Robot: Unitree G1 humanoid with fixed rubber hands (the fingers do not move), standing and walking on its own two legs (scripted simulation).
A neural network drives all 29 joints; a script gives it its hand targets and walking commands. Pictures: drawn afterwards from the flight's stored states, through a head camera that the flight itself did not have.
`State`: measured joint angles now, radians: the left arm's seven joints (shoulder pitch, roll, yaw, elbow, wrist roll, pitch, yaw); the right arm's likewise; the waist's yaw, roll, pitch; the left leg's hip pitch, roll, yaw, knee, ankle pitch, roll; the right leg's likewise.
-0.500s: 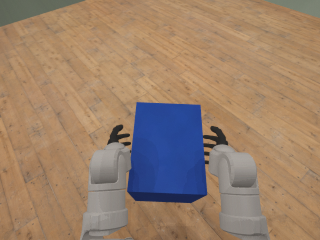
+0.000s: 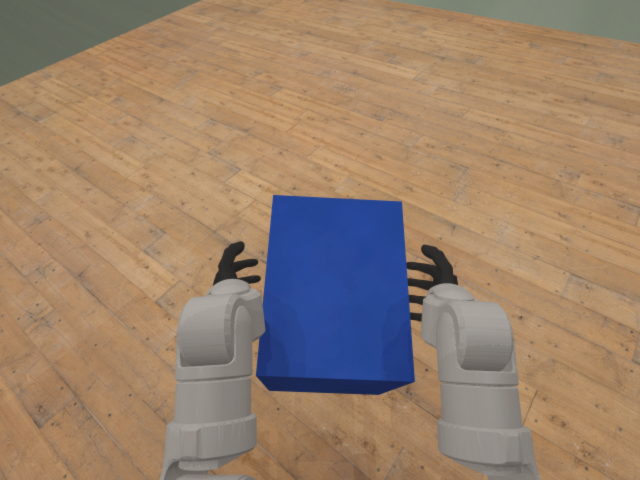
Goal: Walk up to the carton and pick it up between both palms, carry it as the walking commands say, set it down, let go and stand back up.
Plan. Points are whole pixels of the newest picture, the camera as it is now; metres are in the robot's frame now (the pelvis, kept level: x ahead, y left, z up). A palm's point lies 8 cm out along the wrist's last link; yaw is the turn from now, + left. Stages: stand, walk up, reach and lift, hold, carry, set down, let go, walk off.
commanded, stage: carry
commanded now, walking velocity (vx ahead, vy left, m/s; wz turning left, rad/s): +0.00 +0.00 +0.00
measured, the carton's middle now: (330, 303) +0.37 +0.01 -0.01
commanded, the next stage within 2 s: none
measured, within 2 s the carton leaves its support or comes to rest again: neither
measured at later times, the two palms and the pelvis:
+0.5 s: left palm (170, 361) +0.24 +0.17 +0.10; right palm (413, 362) +0.24 -0.07 +0.09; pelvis -0.06 +0.05 +0.01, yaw -3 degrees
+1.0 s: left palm (203, 350) +0.26 +0.15 +0.08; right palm (433, 359) +0.25 -0.10 +0.08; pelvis -0.05 +0.04 +0.01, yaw -3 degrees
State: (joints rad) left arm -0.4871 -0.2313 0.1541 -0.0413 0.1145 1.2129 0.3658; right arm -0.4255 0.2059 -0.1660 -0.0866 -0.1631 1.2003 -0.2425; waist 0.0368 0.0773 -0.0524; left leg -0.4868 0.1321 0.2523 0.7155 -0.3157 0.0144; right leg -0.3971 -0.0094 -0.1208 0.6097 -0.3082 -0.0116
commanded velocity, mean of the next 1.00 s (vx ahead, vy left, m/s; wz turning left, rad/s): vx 0.00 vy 0.00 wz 0.00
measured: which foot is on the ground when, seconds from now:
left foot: down 0.00-1.00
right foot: down 0.00-1.00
